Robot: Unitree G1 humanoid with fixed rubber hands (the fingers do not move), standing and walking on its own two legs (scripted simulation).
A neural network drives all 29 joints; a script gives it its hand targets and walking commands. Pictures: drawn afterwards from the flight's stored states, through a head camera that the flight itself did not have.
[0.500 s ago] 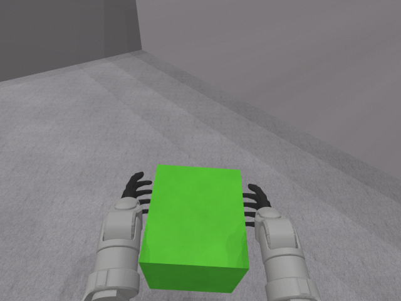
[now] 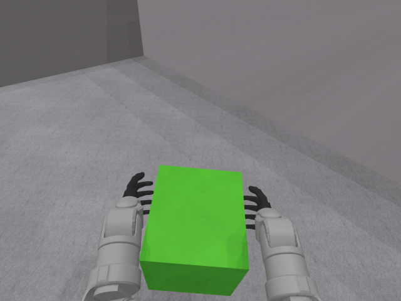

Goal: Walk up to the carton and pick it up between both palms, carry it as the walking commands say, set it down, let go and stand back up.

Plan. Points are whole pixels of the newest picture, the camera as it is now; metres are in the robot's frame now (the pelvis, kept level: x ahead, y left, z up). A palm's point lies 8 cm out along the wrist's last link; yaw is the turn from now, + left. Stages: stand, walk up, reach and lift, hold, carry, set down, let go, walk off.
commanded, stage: hold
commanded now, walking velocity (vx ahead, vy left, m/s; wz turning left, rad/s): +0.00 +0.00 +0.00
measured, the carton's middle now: (195, 230) +0.30 +0.01 -0.03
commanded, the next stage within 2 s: carry in 0.58 s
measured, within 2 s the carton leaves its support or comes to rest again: neither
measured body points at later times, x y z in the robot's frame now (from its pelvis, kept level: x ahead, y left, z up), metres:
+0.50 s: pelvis +0.00 -0.01 +0.00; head -0.06 -0.01 +0.45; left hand +0.32 +0.14 +0.06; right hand +0.30 -0.15 +0.04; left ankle +0.04 +0.14 -0.74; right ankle +0.03 -0.14 -0.74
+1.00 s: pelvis -0.03 -0.02 -0.04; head -0.01 -0.04 +0.41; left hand +0.38 +0.00 +0.10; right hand +0.28 -0.25 +0.06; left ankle +0.04 +0.14 -0.74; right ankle +0.01 -0.09 -0.74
